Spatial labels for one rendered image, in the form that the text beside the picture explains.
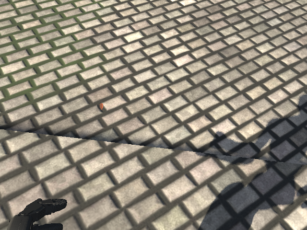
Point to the left robot hand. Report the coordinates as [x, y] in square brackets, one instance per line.
[36, 211]

